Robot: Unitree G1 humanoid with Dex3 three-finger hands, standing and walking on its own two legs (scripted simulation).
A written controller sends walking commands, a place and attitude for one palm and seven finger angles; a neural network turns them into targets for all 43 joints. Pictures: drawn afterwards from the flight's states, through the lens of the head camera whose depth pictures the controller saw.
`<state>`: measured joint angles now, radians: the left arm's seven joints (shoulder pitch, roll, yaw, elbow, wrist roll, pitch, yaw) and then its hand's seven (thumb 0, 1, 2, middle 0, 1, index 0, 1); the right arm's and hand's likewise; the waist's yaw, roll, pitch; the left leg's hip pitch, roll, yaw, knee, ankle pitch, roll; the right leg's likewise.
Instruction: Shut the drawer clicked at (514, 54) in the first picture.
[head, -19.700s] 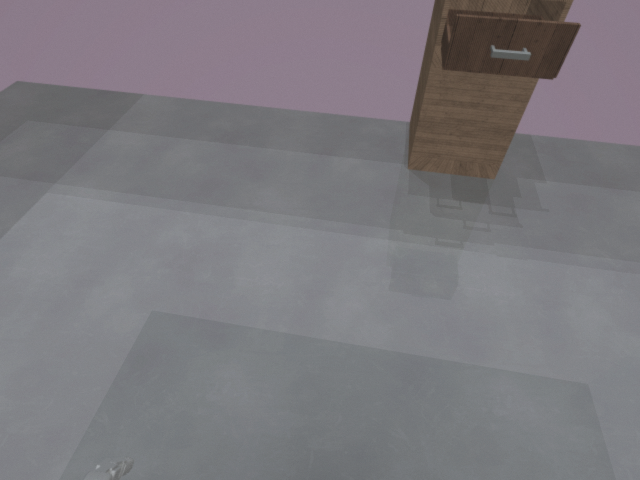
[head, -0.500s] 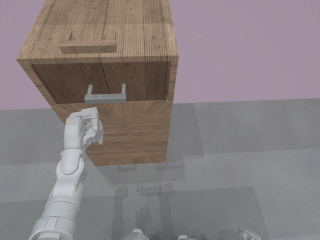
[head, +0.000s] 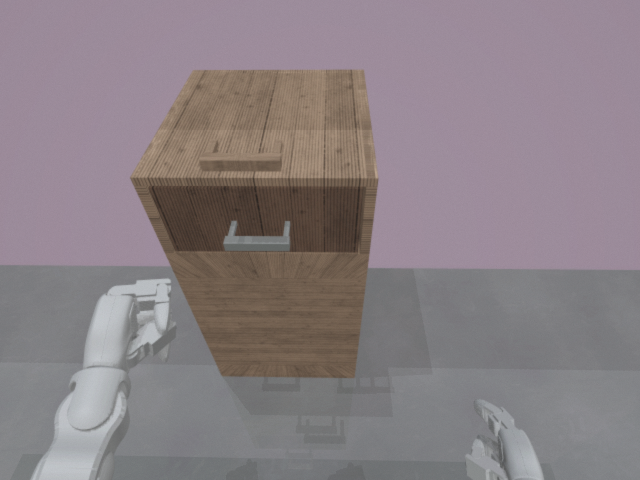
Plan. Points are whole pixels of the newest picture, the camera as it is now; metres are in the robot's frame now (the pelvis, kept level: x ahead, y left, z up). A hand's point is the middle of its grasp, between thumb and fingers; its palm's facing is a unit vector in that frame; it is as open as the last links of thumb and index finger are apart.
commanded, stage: draw the hand back to the body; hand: left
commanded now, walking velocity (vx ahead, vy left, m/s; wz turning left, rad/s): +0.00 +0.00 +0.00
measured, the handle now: (258, 235) +0.55 +0.16 -0.05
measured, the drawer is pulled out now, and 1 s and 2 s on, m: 0.00 0.00 0.00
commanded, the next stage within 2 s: step back with the hand held close in 0.60 s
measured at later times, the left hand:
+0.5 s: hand (42, 353) +0.18 +0.26 +0.17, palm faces +0.37 -0.84 -0.40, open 3.3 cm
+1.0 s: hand (65, 347) +0.20 +0.25 +0.16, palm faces +0.26 -0.85 -0.46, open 3.3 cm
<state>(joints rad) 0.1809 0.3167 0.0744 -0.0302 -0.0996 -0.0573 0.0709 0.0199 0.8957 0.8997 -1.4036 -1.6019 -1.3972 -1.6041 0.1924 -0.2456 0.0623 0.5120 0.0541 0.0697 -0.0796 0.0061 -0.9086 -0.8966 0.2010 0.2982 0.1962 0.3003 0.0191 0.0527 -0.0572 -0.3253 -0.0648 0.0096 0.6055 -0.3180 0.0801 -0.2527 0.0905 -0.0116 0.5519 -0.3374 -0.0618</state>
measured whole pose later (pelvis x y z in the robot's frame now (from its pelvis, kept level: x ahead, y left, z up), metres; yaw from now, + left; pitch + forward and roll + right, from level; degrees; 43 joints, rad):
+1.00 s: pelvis +0.00 +0.02 +0.01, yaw -2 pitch +1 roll -1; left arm 0.59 0.37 0.32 -0.47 -0.07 -0.17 0.08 0.02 0.89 0.90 -1.41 -1.60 -1.40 -1.60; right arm 0.18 -0.26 -0.01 0.56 0.01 0.03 -0.04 0.01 -0.91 -0.90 0.20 0.30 0.20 0.30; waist 0.00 0.06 0.00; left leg -0.23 -0.09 0.04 0.42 -0.22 0.11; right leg -0.18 0.07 0.03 0.40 -0.24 -0.02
